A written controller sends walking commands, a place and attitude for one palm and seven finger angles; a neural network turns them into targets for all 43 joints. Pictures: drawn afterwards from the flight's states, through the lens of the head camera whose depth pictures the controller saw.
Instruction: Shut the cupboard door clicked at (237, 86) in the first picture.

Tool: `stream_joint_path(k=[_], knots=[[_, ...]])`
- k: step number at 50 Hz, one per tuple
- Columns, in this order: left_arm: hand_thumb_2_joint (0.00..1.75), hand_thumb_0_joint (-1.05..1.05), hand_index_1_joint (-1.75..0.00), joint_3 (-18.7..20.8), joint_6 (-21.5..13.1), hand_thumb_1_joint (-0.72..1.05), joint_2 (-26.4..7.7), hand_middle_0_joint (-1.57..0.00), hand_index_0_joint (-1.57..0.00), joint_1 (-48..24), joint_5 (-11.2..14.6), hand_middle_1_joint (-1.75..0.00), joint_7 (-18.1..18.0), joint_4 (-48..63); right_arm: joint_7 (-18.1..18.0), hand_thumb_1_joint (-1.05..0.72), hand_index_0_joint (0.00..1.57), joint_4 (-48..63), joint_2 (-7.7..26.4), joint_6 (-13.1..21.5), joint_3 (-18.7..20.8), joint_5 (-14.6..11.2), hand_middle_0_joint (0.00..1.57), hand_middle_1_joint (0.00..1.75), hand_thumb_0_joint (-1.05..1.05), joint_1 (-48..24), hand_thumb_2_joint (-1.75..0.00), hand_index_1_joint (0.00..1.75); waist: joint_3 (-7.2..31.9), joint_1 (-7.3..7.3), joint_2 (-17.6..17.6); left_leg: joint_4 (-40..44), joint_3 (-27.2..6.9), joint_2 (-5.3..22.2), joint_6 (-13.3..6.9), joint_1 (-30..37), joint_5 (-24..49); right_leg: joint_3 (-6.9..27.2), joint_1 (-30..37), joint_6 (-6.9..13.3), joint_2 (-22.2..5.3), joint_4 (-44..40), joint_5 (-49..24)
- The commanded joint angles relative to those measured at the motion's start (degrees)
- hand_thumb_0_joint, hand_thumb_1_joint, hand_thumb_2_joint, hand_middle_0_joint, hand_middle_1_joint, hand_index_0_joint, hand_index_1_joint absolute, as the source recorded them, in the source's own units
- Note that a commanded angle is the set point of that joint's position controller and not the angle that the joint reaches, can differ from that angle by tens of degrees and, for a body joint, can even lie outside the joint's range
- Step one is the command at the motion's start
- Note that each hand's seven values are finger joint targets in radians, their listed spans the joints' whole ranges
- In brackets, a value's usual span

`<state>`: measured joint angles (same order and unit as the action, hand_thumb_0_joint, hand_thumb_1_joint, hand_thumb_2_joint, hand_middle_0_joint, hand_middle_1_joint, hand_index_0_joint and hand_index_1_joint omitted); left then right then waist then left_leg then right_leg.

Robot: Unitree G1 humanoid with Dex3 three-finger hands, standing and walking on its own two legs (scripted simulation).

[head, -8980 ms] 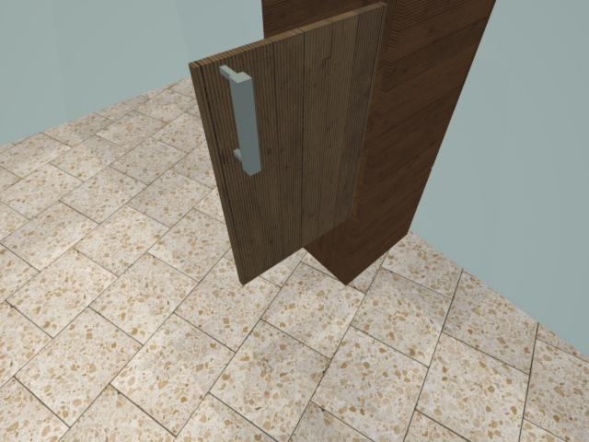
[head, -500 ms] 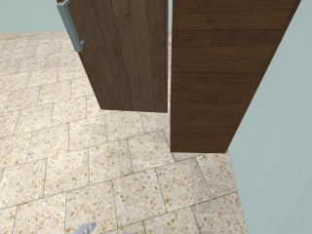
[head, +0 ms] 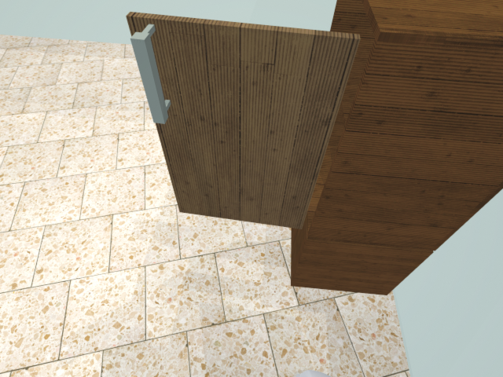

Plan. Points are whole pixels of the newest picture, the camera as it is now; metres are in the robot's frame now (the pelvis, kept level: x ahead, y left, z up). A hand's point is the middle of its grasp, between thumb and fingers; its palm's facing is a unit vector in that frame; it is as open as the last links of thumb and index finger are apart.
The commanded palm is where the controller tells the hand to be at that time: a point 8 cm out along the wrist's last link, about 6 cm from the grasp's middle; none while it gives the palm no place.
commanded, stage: come to a stop and stand still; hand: left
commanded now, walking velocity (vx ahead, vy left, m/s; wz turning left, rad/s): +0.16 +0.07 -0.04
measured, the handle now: (155, 76) +0.58 +0.24 +0.15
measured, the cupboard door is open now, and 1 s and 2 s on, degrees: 87 87 87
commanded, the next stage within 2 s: look again from close up in 1.16 s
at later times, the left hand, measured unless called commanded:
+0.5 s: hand (151, 353) +0.18 +0.20 -0.18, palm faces +0.01 -0.98 -0.18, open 7.4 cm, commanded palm none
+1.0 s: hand out of the picture +0.09 +0.18 -0.17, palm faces -0.04 -0.97 -0.23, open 7.4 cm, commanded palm none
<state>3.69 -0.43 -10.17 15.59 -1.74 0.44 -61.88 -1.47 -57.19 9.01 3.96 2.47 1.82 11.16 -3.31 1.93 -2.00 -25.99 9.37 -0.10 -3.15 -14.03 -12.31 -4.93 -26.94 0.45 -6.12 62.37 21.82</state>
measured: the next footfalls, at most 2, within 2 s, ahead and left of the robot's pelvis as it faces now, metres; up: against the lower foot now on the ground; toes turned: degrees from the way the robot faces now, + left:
right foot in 0.18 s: +0.16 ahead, -0.10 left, +0.00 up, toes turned -7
left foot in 0.40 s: +0.12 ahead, +0.13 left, +0.00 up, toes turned +3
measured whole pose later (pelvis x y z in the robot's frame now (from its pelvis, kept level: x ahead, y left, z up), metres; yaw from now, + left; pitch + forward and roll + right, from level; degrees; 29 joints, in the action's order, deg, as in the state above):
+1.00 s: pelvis +0.06 +0.00 -0.01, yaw -2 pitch -2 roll +0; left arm -0.7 -0.5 -9.1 16.8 -1.3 -2.0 -57.8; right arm -0.6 -57.2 10.9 -0.7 0.8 1.1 13.9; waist -1.3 -0.9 1.9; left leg -32.1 3.6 3.4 1.1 -15.0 -15.3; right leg -2.3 -9.7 1.0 0.2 31.5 20.2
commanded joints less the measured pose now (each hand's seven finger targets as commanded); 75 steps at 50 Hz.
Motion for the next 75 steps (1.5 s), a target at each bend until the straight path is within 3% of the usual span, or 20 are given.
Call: stream_joint_path(k=[1,7,9,10,12,14,19,21,23,27,34,36,37,38,39,42,45,49,53,75], knots=[[0.9,0.0,-0.3,-0.5,-1.0,0.9,-0.3,-0.2,-0.2,-1.2,0.2,-0.3,0.1,4.9,0.3,-0.9,0.2,-0.4,7.2,-0.2,0.6,0.1,0.2,0.3,0.0,7.6,-0.9,0.3,1.3,-1.79,6.0,13.6,-10.3,15.5,-7.6,3.5,14.4,0.0,1.6,-0.1,-0.6,-15.0,-1.8],[0.9,0.0,-0.3,-0.4,-1.3,0.9,-2.2,-0.2,-0.2,1.4,0.1,-0.3,-0.6,4.5,0.0,-0.9,0.2,-1.7,6.4,-1.2,-0.4,-0.4,0.2,0.3,0.0,6.0,-0.9,0.3,1.1,1.14,1.9,3.5,-7.2,11.7,-2.8,-1.0,15.8,0.0,18.1,0.1,2.3,-33.8,-15.2],[0.9,0.0,-0.3,-0.3,-2.3,0.9,-8.3,-0.2,-0.2,4.8,0.6,-0.3,-1.6,2.6,-0.1,-0.9,0.2,-1.9,4.5,-1.6,-0.8,-1.6,0.2,0.3,0.0,8.5,-0.9,0.3,4.8,-0.02,-7.5,-5.3,-3.8,2.9,4.3,-7.2,-1.0,16.6,26.8,6.8,-12.3,-38.9,-45.5],[0.9,0.0,-0.3,-0.7,-2.1,0.9,-9.9,-0.2,-0.2,3.4,1.0,-0.3,-1.8,2.7,-0.1,-0.9,0.2,-2.9,4.1,-2.5,-0.9,-1.7,0.2,0.3,0.0,10.3,-0.9,0.3,5.2,-1.42,-5.1,-8.0,-4.6,1.3,5.5,-2.8,-13.5,16.9,22.2,11.2,-16.8,-40.6,-50.2],[0.9,0.0,-0.3,-0.6,-2.0,0.9,-8.6,-0.2,-0.2,-0.2,1.1,-0.3,-2.9,3.0,-0.5,-0.9,0.2,-4.2,3.4,-4.1,-0.7,-1.8,0.2,0.3,0.0,10.5,-0.9,0.3,6.9,-1.95,-11.9,-13.9,-6.5,2.7,5.6,-3.4,-18.8,14.6,22.9,12.6,-14.9,-38.7,-64.5],[0.9,0.0,-0.3,-0.2,-1.2,0.9,-8.8,-0.2,-0.2,-1.3,1.0,-0.3,-3.4,3.1,-0.7,-0.9,0.2,-4.5,3.8,-5.1,-0.2,-2.2,0.2,0.3,0.0,9.8,-0.9,0.3,9.1,-1.65,-9.6,-14.4,-6.9,2.3,6.0,-5.5,-18.5,11.5,27.7,12.2,-13.9,-35.8,-70.5],[0.9,0.0,-0.3,0.6,0.6,0.9,-9.0,-0.2,-0.2,-5.1,1.4,-0.3,-3.2,4.6,-0.5,-0.9,0.2,-5.2,3.2,-5.7,0.6,-1.4,0.2,0.3,0.0,11.1,-0.9,0.3,7.6,-3.18,-3.4,0.3,-5.3,3.3,6.0,1.8,3.0,7.4,20.2,6.5,-8.9,-31.7,-49.9],[0.9,0.0,-0.3,0.1,1.6,0.9,-5.3,-0.2,-0.2,-4.4,1.5,-0.3,-2.7,6.3,-0.6,-0.9,0.2,-2.9,7.5,-5.2,1.4,-0.7,0.2,0.3,0.0,9.3,-0.9,0.3,6.5,-2.0,9.2,4.6,-16.5,15.3,-0.5,3.0,26.1,0.6,12.0,-0.2,0.3,-27.1,-18.0],[0.9,0.0,-0.3,0.1,3.2,0.9,-4.3,-0.2,-0.2,-6.7,1.3,-0.3,-2.8,7.2,-1.4,-0.9,0.2,-1.6,9.0,-4.7,1.5,-0.1,0.2,0.3,0.0,7.7,-0.9,0.3,1.1,-3.24,13.4,8.9,-21.9,20.9,-7.8,-1.3,31.9,3.6,6.6,-1.1,5.1,-10.6,10.1],[0.9,0.0,-0.3,0.1,2.9,0.9,-3.2,-0.2,-0.2,-5.1,1.3,-0.3,-2.2,6.7,-2.0,-0.9,0.2,-0.5,9.2,-4.1,1.5,0.1,0.2,0.3,0.0,5.9,-0.9,0.3,3.4,-2.77,8.8,3.8,-16.9,18.8,-8.0,6.4,39.5,5.5,3.3,-1.3,4.7,-8.9,8.0],[0.9,0.0,-0.3,-0.3,2.5,0.9,-3.1,-0.2,-0.2,-1.7,1.1,-0.3,-1.6,5.9,-1.5,-0.9,0.2,-1.6,11.0,-4.5,2.3,-0.3,0.2,0.3,0.0,5.9,-0.9,0.3,6.1,-3.08,11.6,3.4,-15.3,16.8,-5.1,7.8,26.8,1.7,12.9,-1.0,5.0,-29.3,-0.4],[0.9,0.0,-0.3,-0.3,1.5,0.9,-4.5,-0.2,-0.2,1.4,0.8,-0.3,-1.8,4.7,-1.1,-0.9,0.2,-1.5,9.1,-4.4,2.2,-1.0,0.2,0.3,0.0,4.8,-0.9,0.3,4.9,-2.09,5.9,-0.4,-12.6,12.2,-0.8,3.8,17.1,4.3,18.9,0.1,3.3,-42.4,-13.4],[0.9,0.0,-0.3,-1.1,0.3,0.9,-6.3,-0.2,-0.2,6.3,0.0,-0.3,-4.3,4.6,-0.9,-0.9,0.2,3.2,10.8,-3.5,2.1,-2.2,0.2,0.3,0.0,-0.5,-0.9,0.3,4.4,0.13,-0.7,-11.7,-6.9,10.0,2.6,4.6,17.6,9.9,13.6,-0.8,-1.5,-44.3,-33.9],[0.9,0.0,-0.3,-1.5,-0.5,0.9,-9.4,-0.2,-0.2,0.8,0.2,-0.3,-3.8,7.4,0.5,-0.9,0.2,5.2,5.9,-4.2,1.0,-1.7,0.2,0.3,0.0,2.2,-0.9,0.3,2.9,-3.83,-6.0,-11.7,-5.0,4.4,3.7,-3.0,-8.3,13.0,13.2,3.2,-5.6,-44.0,-22.1],[0.9,0.0,-0.3,-1.9,-0.9,0.9,-9.3,-0.2,-0.2,0.4,0.1,-0.3,-3.5,8.4,1.1,-0.9,0.2,4.8,5.8,-4.7,0.8,-1.1,0.2,0.3,0.0,1.9,-0.9,0.3,3.9,-3.36,-3.3,-13.5,-5.0,2.6,3.7,-2.9,-9.7,13.7,12.8,5.6,-4.3,-42.8,-19.8],[0.9,0.0,-0.3,-1.7,-2.4,0.9,-8.4,-0.2,-0.2,0.4,0.7,-0.3,-3.9,8.5,1.1,-0.9,0.2,4.5,5.1,-3.6,-0.4,-1.1,0.2,0.3,0.0,4.3,-0.9,0.3,8.2,-4.38,-2.6,-5.8,-6.2,3.2,2.5,0.7,-0.3,10.4,18.6,5.6,-2.7,-35.2,-36.2],[0.9,0.0,-0.3,-2.5,-1.0,0.9,-7.3,-0.2,-0.2,1.6,0.9,-0.3,-3.3,7.9,0.7,-0.9,0.2,3.5,7.3,-3.4,-0.6,-1.1,0.2,0.3,0.0,3.8,-0.9,0.3,1.4,-3.14,6.3,-1.3,-10.2,7.0,1.1,1.9,6.3,7.4,11.5,2.1,2.1,-36.2,-13.4],[0.9,0.0,-0.3,-3.1,-1.0,0.9,-7.4,-0.2,-0.2,2.6,0.8,-0.3,-2.8,6.8,1.0,-0.9,0.2,3.4,6.9,-3.9,-1.3,-0.9,0.2,0.3,0.0,3.2,-0.9,0.3,-4.4,-2.79,-2.5,-0.1,-8.6,4.7,2.2,-0.7,-4.4,10.8,7.2,2.5,0.8,-43.6,2.3],[0.9,0.0,-0.3,-3.0,-1.0,0.9,-7.9,-0.2,-0.2,2.2,0.9,-0.3,-2.6,6.6,1.1,-0.9,0.2,1.5,6.5,-3.7,-1.6,-0.7,0.2,0.3,0.0,5.3,-0.9,0.3,-3.9,-3.05,-0.2,0.7,-8.2,4.5,2.4,0.7,-4.3,11.0,6.1,2.7,0.8,-44.6,5.5],[0.9,0.0,-0.3,-3.0,-1.4,0.9,-7.7,-0.2,-0.2,4.2,1.1,-0.3,-2.6,0.7,-0.2,-0.9,0.2,-5.3,7.1,-2.2,-2.3,-1.3,0.2,0.3,0.0,5.3,-0.9,0.3,2.0,-1.58,1.9,2.2,-8.1,6.6,2.0,5.0,10.4,8.2,16.9,1.7,0.2,-40.3,-21.5]])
